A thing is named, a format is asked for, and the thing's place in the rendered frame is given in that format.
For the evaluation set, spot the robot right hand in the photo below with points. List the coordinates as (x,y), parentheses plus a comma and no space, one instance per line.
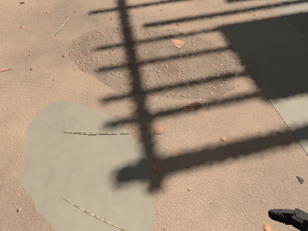
(297,218)

